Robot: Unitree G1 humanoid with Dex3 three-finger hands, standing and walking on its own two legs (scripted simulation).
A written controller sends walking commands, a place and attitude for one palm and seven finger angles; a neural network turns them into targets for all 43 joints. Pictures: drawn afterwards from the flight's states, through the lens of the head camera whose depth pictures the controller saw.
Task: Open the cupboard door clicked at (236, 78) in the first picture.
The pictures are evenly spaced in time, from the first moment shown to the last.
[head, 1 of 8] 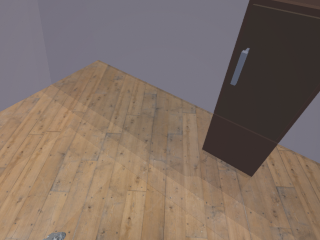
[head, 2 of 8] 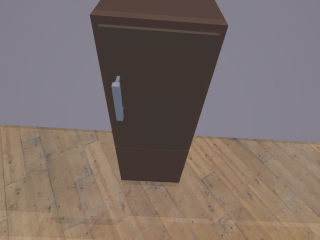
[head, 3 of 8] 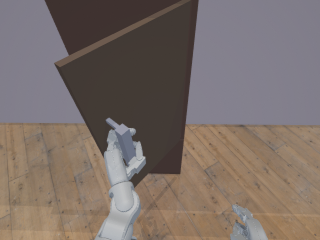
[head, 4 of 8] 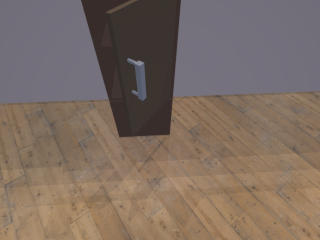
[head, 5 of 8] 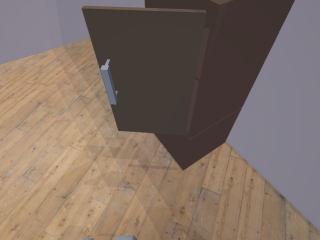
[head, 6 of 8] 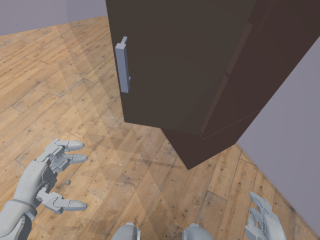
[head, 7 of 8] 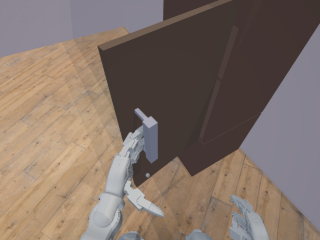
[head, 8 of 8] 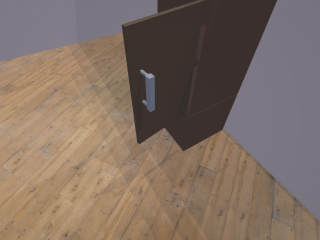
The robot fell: no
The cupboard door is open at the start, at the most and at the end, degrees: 0 99 99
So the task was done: yes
